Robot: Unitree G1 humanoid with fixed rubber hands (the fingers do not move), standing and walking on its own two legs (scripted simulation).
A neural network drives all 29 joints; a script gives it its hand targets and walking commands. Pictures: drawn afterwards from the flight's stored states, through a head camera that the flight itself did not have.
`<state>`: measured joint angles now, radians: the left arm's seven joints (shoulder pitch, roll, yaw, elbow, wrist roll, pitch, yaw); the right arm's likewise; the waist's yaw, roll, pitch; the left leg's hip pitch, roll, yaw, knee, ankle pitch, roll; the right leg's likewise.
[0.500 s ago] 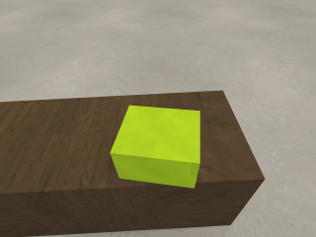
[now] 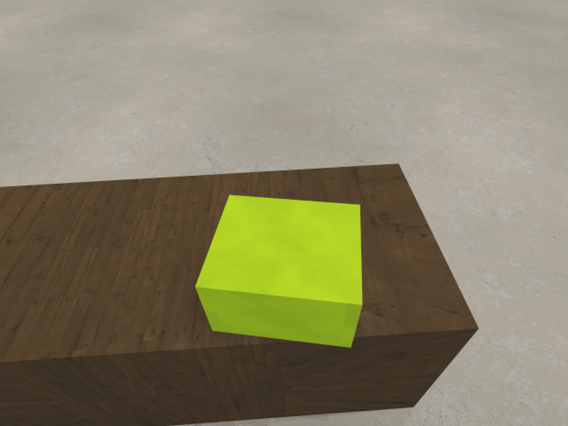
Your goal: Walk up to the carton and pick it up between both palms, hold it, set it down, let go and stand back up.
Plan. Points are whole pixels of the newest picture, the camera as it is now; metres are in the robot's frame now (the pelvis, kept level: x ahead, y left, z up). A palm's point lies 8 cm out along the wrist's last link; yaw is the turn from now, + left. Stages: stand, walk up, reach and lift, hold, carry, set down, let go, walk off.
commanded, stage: stand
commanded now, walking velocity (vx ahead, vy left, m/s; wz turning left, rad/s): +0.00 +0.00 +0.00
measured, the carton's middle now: (286, 267) +0.47 +0.00 -0.13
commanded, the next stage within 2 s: none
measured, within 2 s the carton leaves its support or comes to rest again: neither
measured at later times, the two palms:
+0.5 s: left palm out of the picture +0.03 +0.24 -0.13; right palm out of the picture +0.02 -0.22 -0.14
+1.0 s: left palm out of the picture +0.03 +0.24 -0.14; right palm out of the picture +0.02 -0.20 -0.14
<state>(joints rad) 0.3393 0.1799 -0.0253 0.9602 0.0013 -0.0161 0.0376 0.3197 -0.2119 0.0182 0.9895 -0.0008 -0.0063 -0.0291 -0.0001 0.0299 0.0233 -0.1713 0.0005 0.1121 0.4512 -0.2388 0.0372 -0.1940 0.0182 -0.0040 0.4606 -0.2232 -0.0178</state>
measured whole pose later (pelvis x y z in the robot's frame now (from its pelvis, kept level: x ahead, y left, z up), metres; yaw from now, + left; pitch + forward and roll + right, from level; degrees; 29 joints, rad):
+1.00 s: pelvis +0.02 +0.02 +0.00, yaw -1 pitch -2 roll +0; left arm 0.29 0.16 -0.04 1.07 0.00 -0.01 0.06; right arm 0.33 -0.17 0.02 1.03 0.00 -0.01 -0.05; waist 0.00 0.01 0.03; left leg -0.11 -0.03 0.14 0.38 -0.24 0.06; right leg -0.16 -0.01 0.02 0.43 -0.24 0.01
